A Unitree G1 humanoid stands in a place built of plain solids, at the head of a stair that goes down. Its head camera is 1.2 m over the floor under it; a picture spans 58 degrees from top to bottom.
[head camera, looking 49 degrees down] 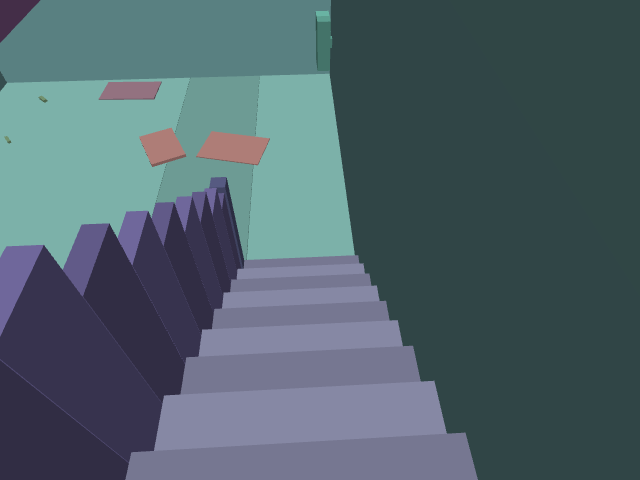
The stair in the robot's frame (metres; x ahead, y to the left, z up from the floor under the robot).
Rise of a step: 0.20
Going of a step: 0.25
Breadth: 1.02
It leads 3 degrees to the left of straight ahead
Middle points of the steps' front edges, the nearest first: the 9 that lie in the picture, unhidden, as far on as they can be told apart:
0.40 0.06 -0.20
0.65 0.07 -0.39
0.90 0.09 -0.59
1.15 0.10 -0.79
1.40 0.11 -0.99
1.64 0.13 -1.19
1.89 0.14 -1.38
2.14 0.16 -1.58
2.39 0.17 -1.78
